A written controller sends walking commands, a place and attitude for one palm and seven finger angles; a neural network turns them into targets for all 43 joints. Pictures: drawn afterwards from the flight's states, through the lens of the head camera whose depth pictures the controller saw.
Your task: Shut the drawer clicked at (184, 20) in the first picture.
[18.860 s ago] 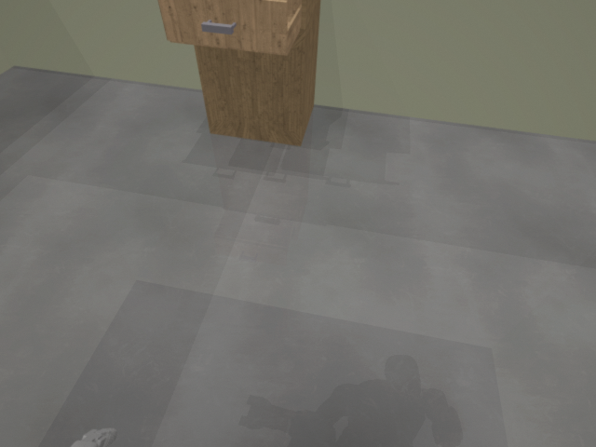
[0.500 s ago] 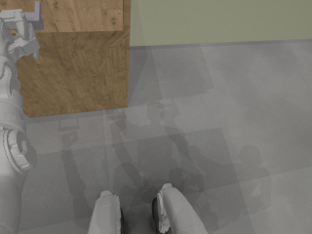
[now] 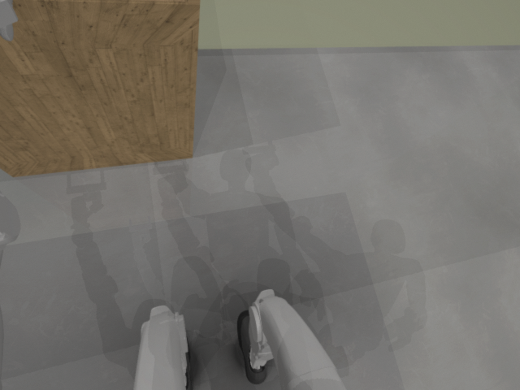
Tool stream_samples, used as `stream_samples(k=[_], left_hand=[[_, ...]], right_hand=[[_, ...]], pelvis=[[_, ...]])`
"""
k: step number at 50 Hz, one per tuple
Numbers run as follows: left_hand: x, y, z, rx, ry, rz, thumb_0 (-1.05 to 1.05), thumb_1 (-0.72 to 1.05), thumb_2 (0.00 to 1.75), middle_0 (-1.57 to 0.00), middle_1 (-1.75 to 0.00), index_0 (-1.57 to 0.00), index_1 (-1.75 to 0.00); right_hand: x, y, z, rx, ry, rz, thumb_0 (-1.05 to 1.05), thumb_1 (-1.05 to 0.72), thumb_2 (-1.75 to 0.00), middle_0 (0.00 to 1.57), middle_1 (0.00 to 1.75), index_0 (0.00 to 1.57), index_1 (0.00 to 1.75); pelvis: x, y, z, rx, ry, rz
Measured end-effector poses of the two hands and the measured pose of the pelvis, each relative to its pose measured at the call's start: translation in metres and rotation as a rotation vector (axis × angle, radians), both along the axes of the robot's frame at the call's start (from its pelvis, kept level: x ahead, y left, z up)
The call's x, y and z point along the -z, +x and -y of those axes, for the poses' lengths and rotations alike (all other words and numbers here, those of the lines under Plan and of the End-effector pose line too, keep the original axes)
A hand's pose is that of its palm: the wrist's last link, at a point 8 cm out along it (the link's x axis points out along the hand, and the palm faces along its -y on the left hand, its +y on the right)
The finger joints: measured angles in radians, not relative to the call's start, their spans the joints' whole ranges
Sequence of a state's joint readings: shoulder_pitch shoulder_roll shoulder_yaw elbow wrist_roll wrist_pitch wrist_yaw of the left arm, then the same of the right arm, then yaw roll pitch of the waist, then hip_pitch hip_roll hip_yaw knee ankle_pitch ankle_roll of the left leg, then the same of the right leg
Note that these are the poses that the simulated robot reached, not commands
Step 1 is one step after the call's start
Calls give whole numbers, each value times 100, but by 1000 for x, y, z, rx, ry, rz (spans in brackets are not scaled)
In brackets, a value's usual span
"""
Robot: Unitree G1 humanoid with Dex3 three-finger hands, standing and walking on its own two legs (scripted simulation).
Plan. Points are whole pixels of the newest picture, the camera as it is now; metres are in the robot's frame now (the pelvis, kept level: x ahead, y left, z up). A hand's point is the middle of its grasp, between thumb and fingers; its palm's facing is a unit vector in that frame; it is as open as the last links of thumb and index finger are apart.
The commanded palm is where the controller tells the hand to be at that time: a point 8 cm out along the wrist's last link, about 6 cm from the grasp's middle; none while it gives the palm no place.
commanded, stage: pull the fist back off the drawer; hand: left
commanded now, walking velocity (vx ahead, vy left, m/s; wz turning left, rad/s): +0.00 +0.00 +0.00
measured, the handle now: out of the picture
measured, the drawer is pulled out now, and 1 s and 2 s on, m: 0.00 0.00 0.00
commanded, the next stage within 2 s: draw the hand back to the body in 0.76 s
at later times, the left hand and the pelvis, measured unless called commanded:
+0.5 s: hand (5, 0) +0.60 +0.22 +0.09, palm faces +0.06 -1.00 -0.03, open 3.3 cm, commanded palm +0.58 +0.23 +0.08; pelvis -0.01 +0.01 +0.00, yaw -1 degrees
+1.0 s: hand out of the picture +0.56 +0.22 +0.10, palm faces +0.06 -1.00 -0.05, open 3.2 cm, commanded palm +0.50 +0.25 +0.11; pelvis +0.05 +0.01 +0.04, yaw +0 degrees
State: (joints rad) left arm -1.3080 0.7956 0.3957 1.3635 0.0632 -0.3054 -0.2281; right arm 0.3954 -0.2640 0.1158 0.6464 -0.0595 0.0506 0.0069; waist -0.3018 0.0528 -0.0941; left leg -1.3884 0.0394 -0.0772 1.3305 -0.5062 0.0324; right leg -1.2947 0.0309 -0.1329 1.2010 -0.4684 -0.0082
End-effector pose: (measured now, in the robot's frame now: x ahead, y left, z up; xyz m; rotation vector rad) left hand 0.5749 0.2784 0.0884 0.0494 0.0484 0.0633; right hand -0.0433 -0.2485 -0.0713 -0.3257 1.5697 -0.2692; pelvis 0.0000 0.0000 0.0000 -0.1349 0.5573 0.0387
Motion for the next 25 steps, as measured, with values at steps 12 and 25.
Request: stream_samples(k=[12,25], left_hand=[[-1,0,0,3,1,-3,5,63,91,-140,-160,-140,-160],[0,-4,7,-1,-25,-5,6,73,90,-140,-160,-140,-160]], right_hand=[[1,-11,-4,-14,-15,19,0,-91,-90,20,30,21,30],[-4,-13,-16,22,28,25,0,-91,-90,20,30,21,30]], pelvis=[[5,-12,-2,-1,-10,-10],[-3,-7,-6,14,-3,8]])
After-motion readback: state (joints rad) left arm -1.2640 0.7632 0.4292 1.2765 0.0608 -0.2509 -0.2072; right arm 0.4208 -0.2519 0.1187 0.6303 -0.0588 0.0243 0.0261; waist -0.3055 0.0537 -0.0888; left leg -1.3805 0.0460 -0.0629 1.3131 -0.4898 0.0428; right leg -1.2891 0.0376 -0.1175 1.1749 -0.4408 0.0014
